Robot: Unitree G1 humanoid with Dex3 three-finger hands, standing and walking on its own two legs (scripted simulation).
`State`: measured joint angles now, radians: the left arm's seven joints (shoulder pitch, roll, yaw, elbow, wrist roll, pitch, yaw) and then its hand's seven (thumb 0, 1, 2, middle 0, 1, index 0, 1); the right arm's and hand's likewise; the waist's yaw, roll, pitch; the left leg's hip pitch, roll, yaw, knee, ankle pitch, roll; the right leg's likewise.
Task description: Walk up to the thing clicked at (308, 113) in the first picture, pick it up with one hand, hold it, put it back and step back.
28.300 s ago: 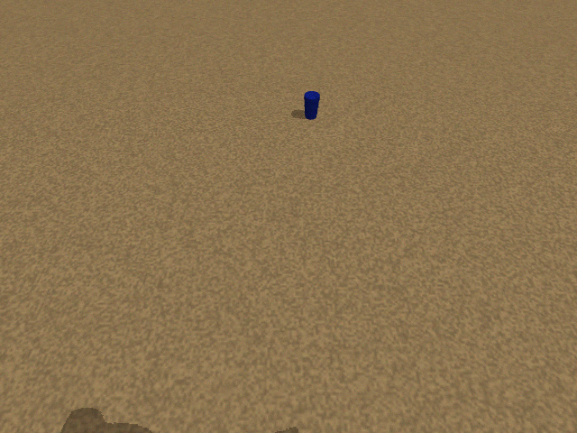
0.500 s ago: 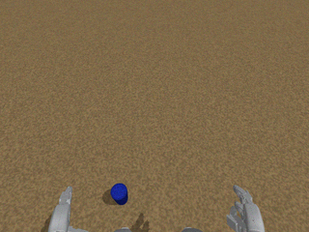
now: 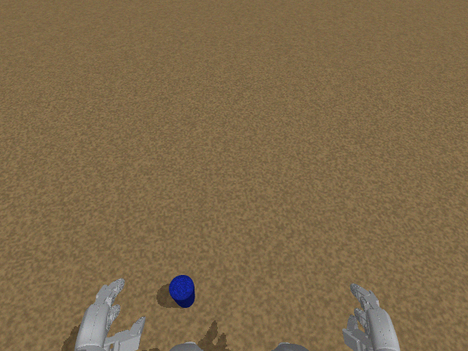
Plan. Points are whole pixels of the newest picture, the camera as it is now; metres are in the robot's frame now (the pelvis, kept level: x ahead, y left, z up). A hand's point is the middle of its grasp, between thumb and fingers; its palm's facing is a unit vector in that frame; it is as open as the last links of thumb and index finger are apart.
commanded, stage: stand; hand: left
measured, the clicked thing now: (183, 293) +0.41 +0.19 -0.66
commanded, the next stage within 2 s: none
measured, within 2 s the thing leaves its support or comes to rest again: neither
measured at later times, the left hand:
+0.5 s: hand out of the picture +0.05 +0.26 -0.11, palm faces -0.01 -0.94 -0.34, open 7.4 cm
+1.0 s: hand out of the picture +0.02 +0.26 -0.11, palm faces -0.01 -0.93 -0.36, open 7.3 cm
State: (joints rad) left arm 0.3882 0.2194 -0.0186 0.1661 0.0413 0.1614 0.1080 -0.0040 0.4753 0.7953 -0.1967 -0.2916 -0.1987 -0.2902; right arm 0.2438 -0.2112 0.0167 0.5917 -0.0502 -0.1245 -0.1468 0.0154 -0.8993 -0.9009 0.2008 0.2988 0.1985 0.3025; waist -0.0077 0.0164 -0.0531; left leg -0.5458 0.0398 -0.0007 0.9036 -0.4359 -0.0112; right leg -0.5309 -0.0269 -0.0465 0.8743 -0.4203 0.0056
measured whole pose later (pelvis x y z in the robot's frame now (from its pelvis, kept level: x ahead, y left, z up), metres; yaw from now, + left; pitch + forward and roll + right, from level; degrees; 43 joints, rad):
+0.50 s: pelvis -0.01 +0.02 +0.04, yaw +0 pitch -4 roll +0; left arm 0.21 0.33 0.00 1.02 0.03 0.00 0.02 0.01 0.91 0.90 -0.20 -0.30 -0.20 -0.30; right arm 0.19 -0.30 -0.02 1.05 -0.04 0.00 0.00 0.01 -0.90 -0.90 0.20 0.30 0.20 0.30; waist 0.01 0.00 0.05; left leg -0.19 -0.01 0.03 0.48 -0.23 0.02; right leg -0.18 -0.06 -0.03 0.48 -0.23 0.04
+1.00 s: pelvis -0.02 +0.01 +0.05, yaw +1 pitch -4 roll +0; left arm 0.17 0.32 0.00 1.16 0.03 -0.01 0.01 0.00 0.91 0.90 -0.20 -0.30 -0.20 -0.30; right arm 0.14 -0.33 -0.02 1.14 -0.03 0.00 0.00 0.01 -0.90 -0.90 0.20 0.30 0.20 0.30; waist 0.01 0.02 0.05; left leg -0.14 0.00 0.02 0.36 -0.15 0.00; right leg -0.14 -0.05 -0.04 0.38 -0.16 0.03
